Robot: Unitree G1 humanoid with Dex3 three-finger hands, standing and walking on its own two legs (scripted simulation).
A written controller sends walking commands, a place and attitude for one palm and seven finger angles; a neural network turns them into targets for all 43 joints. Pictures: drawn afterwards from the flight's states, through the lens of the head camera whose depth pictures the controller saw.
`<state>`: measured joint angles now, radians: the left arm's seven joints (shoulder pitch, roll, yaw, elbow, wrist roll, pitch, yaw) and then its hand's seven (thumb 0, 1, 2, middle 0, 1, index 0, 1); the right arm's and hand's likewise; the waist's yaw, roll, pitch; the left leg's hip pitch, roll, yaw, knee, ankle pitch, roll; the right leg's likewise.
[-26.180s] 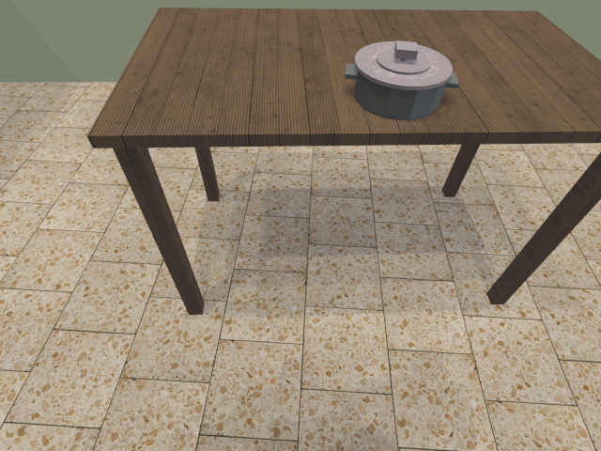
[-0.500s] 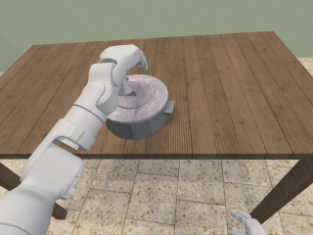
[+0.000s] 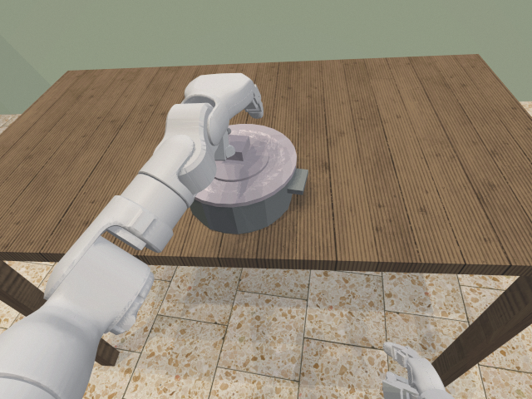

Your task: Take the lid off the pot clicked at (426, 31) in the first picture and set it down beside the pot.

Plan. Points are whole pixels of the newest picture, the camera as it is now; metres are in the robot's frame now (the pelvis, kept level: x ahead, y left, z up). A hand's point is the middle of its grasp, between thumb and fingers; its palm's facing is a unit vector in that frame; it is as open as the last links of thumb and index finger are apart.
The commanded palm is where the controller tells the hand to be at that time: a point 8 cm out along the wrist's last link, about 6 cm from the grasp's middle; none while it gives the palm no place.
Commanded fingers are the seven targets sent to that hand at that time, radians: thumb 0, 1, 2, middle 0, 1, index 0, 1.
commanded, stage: move the open hand above the knob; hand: left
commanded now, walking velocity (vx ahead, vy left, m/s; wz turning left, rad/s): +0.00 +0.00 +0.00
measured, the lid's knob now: (234, 147) +0.47 +0.07 +0.15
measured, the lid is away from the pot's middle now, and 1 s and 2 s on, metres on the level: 0.00 0.00 0.00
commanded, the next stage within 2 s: lower the open fingers around the knob in 1.52 s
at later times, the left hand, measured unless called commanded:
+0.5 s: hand (226, 131) +0.44 +0.07 +0.20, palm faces -0.13 -0.05 -0.99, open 10.2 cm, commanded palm +0.41 +0.07 +0.26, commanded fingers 0.00 -0.33 1.48 -0.83 -0.08 -0.83 -0.08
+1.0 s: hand (227, 128) +0.44 +0.07 +0.20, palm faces -0.14 -0.06 -0.99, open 10.2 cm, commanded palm +0.41 +0.07 +0.26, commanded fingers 0.00 -0.33 1.48 -0.83 -0.08 -0.83 -0.08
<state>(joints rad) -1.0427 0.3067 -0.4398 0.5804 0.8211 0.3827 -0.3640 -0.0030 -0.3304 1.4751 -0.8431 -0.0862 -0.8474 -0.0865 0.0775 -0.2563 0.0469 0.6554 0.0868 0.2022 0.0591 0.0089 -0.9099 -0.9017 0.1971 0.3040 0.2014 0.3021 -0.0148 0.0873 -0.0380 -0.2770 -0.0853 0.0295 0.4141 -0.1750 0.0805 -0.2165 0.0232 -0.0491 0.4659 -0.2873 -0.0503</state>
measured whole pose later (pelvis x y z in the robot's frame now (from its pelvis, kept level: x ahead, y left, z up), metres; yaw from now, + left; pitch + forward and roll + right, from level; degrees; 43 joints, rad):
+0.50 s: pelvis +0.00 +0.00 +0.00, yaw -1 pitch +2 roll +1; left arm -1.01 0.32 -0.42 0.56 0.82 0.38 -0.34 0.00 -0.33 1.48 -0.84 -0.09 -0.85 -0.09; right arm 0.09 -0.26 0.04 0.65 0.09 0.21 0.06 0.01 -0.91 -0.90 0.20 0.30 0.20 0.30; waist -0.02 0.09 -0.04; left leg -0.27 -0.08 0.04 0.41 -0.18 0.08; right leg -0.21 0.03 -0.04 0.46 -0.28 -0.05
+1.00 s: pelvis +0.00 +0.00 +0.00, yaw -1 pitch +2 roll +1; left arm -1.01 0.32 -0.40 0.55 0.82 0.38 -0.36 0.00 -0.33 1.48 -0.84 -0.09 -0.85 -0.09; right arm 0.10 -0.26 0.04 0.66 0.08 0.20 0.06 0.01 -0.91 -0.90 0.20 0.30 0.20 0.30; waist -0.02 0.09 -0.04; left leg -0.27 -0.08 0.04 0.41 -0.18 0.08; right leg -0.21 0.03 -0.04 0.46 -0.28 -0.05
